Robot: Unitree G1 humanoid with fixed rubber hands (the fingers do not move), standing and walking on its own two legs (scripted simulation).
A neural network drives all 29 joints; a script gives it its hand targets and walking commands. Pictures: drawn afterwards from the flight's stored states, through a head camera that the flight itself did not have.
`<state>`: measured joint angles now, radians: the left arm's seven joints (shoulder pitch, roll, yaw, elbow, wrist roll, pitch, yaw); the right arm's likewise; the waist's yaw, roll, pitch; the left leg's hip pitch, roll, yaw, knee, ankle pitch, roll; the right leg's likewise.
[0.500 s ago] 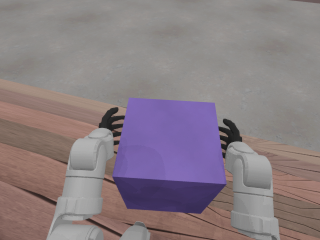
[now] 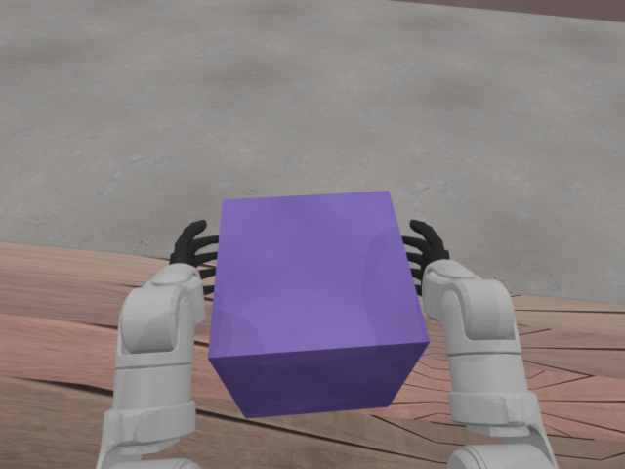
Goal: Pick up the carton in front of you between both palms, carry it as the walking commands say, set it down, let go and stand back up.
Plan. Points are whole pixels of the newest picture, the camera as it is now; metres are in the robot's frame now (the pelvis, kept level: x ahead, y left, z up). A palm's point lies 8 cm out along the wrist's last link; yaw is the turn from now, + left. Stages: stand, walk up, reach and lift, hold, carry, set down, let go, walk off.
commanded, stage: carry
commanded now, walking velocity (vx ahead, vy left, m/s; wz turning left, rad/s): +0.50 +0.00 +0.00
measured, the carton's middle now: (312, 312) +0.34 -0.02 +0.02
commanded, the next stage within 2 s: none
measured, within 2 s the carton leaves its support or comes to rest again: neither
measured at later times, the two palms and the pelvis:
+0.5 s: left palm (224, 181) +0.76 +0.14 -0.09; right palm (354, 194) +0.73 -0.16 -0.10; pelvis +0.41 +0.02 -0.20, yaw -1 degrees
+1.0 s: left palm (232, 154) +1.13 +0.16 -0.27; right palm (323, 152) +1.14 -0.14 -0.27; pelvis +0.80 -0.02 -0.35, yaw -1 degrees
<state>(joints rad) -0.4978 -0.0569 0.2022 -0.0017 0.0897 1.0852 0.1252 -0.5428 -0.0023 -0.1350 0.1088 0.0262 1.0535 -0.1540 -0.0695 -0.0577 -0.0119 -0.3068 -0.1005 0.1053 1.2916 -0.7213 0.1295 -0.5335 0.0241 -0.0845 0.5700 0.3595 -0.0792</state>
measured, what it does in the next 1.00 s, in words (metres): goes down: left foot 0.14 m lower, then right foot 0.14 m lower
